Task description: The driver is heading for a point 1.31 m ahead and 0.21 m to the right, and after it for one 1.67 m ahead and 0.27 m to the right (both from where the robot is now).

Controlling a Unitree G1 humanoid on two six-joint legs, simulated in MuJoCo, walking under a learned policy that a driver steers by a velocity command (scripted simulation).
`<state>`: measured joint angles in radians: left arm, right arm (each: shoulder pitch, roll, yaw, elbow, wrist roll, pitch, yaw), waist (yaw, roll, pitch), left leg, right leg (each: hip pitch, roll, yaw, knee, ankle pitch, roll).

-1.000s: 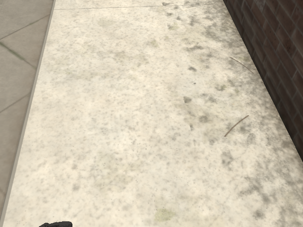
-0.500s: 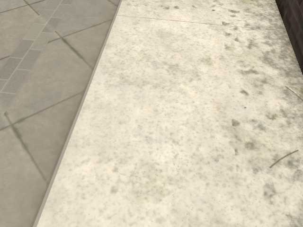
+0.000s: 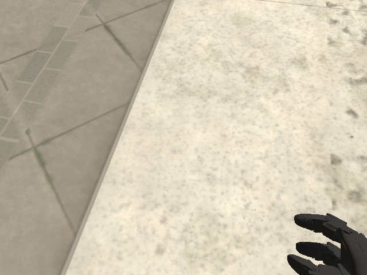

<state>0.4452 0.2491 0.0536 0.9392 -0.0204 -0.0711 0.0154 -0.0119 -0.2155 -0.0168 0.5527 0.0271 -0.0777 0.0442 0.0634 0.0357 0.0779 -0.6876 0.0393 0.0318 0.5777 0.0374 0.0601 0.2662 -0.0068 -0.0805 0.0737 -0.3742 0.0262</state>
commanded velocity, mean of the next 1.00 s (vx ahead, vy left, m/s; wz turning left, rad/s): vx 0.49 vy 0.00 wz -0.27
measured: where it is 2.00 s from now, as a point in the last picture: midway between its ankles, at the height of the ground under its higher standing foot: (263, 106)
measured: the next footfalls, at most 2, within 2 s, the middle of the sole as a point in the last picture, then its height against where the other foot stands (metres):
left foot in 0.04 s outside the picture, level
right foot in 0.64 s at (255, 244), level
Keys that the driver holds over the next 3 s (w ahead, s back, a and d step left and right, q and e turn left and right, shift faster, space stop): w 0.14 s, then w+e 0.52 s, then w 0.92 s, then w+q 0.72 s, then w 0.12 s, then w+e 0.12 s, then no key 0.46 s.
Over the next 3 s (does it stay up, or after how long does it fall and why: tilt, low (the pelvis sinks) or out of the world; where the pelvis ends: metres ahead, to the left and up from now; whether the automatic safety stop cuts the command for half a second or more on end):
stays up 1.61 -0.26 0.02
